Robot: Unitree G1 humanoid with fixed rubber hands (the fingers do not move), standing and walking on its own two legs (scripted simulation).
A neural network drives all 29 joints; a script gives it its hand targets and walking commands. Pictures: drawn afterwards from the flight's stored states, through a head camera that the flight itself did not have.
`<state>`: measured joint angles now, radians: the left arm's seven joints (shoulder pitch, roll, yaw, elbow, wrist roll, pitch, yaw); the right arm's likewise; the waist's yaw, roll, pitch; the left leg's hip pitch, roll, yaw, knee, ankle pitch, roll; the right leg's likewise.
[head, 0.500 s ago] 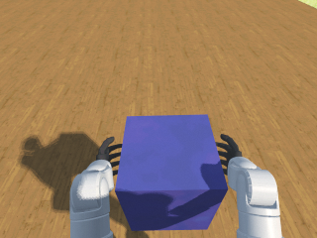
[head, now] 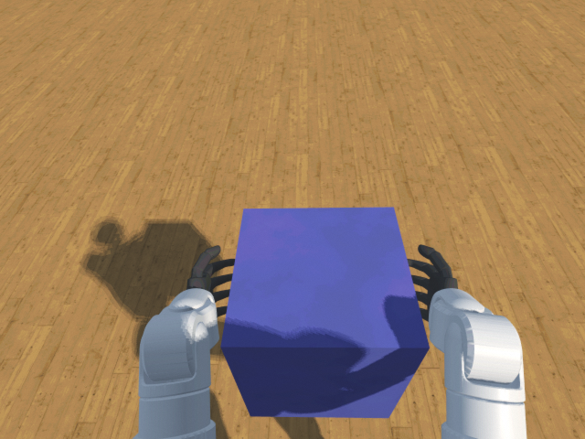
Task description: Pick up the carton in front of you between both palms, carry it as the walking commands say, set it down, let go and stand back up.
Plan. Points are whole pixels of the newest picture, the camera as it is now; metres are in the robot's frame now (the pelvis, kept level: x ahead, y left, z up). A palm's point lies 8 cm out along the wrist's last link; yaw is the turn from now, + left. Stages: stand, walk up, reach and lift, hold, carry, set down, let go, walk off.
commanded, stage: carry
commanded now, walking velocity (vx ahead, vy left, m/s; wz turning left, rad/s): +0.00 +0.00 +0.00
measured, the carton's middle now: (318, 316) +0.29 +0.00 -0.01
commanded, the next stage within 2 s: hold in 1.48 s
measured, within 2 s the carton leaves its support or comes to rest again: neither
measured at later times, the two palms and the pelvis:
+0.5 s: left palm (197, 243) +0.36 +0.17 +0.08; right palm (409, 235) +0.36 -0.13 +0.08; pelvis +0.10 +0.02 +0.00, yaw +0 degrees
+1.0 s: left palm (197, 266) +0.34 +0.17 +0.05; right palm (405, 260) +0.34 -0.13 +0.05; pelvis +0.07 +0.02 +0.00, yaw +0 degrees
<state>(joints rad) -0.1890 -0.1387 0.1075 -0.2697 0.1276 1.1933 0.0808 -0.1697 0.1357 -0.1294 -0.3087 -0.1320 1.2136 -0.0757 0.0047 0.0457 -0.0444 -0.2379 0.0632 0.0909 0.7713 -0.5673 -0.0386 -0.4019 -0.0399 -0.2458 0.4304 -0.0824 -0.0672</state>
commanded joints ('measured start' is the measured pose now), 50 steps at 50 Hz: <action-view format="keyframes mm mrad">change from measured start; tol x4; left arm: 1 -378 -995 -697 -66 -418 -17 -271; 5 -326 -971 -713 -82 -408 -34 -273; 9 -374 -916 -721 -116 -418 -15 -270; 13 -338 -851 -704 -70 -395 23 -257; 21 -381 -912 -705 -19 -397 21 -265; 27 -373 -941 -729 -21 -386 -39 -271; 36 -324 -865 -682 49 -312 -140 -268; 50 -375 -794 -477 310 -139 -395 -261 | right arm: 1 -467 973 772 -85 435 -25 252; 5 -379 969 774 -82 411 -45 248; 8 -413 934 767 -95 411 -34 251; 14 -350 847 715 -10 393 9 249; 21 -399 910 719 22 401 0 259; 34 -355 886 730 53 337 -137 260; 50 -393 795 502 338 145 -417 254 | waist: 1 0 -202 -394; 4 -8 -155 -421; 8 0 -38 -323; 12 -4 -11 -310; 50 -6 -42 -215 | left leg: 1 -65 -3 -20 -175 41 18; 3 9 -6 6 -264 192 23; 5 102 27 18 -390 424 15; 6 104 76 -15 -414 462 13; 8 83 129 -40 -331 613 22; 13 66 114 -29 -276 832 29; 16 70 110 -25 -264 896 28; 23 87 109 -18 -257 889 30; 50 13 97 -32 -365 461 61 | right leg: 1 431 -262 260 -128 363 -53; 6 298 -188 128 -74 80 15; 12 282 -151 137 99 384 42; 15 259 -139 131 129 423 50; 36 244 -140 150 100 246 54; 50 203 -138 163 24 47 53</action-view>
